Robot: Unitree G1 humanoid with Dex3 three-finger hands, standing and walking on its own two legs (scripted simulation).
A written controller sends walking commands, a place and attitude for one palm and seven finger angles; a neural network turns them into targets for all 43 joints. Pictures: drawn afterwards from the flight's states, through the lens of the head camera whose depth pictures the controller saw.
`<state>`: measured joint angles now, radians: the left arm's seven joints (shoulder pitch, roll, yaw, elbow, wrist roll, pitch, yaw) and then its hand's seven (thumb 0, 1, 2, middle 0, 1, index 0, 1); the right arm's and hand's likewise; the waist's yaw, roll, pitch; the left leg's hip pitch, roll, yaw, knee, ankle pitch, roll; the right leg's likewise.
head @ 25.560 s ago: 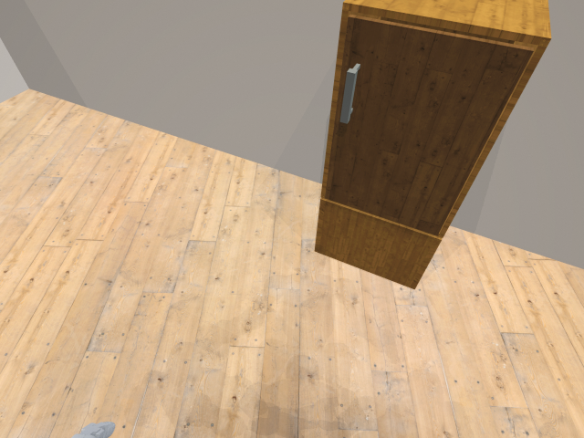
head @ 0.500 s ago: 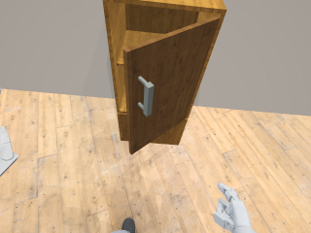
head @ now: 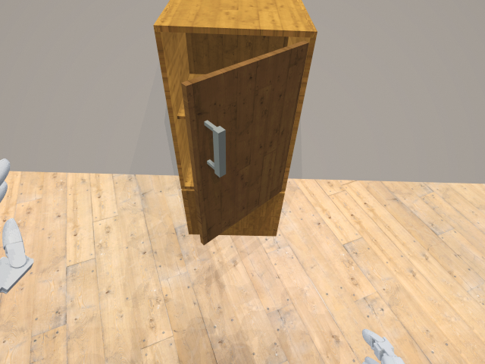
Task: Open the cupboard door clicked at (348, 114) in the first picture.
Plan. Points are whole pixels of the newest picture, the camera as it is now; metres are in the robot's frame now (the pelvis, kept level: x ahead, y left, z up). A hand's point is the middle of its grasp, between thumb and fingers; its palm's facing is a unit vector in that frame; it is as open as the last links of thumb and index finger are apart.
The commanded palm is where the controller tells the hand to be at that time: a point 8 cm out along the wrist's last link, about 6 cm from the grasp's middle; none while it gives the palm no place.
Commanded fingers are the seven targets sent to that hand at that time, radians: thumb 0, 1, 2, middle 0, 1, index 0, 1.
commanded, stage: stop stepping back and stand still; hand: left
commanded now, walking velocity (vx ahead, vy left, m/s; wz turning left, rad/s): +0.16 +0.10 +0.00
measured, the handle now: (214, 149) +0.60 +0.09 +0.02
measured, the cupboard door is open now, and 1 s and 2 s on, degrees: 42 42 42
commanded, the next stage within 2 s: let the arm hang, fingers relaxed in 0.94 s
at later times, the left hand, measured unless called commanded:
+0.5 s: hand (1, 262) +0.20 +0.30 +0.16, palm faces +0.41 -0.79 -0.47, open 7.4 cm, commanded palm +0.14 +0.33 +0.18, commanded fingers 0.00 0.90 0.90 -0.20 -0.30 -0.20 -0.30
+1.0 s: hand out of the picture +0.18 +0.31 +0.16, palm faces +0.41 -0.78 -0.47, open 7.4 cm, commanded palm +0.12 +0.34 +0.18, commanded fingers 0.00 0.90 0.90 -0.20 -0.30 -0.20 -0.30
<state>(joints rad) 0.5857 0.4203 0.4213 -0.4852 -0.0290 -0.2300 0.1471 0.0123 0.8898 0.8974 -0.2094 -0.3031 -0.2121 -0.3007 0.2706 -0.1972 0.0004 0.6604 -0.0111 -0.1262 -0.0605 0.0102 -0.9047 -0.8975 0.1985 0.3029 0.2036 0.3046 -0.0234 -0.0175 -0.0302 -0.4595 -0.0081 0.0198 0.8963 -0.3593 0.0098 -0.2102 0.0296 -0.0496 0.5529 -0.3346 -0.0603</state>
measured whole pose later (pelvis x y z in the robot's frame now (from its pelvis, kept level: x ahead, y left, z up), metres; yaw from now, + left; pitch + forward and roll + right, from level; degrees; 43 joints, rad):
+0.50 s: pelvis +0.00 +0.03 +0.01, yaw +0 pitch +0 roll -1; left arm 0.56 0.40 0.41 -0.48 -0.04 -0.21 0.14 0.01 0.89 0.90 -0.21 -0.30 -0.21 -0.30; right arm 0.17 -0.17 0.03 0.61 -0.01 -0.15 -0.06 0.01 -0.90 -0.90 0.20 0.30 0.21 0.30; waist 0.01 0.00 0.04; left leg -0.29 0.04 0.09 0.50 -0.20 0.02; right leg -0.18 0.01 -0.04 0.46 -0.28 0.00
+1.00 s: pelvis -0.01 +0.04 +0.01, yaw +1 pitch +0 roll -1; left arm 0.56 0.39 0.39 -0.45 -0.04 -0.19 0.15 0.01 0.89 0.90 -0.21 -0.30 -0.21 -0.30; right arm 0.21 -0.21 0.01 0.63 -0.01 -0.14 -0.08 0.01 -0.90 -0.90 0.20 0.30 0.20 0.30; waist 0.00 0.01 0.04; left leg -0.28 0.02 0.08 0.42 -0.14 0.03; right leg -0.16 0.00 -0.05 0.37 -0.21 0.01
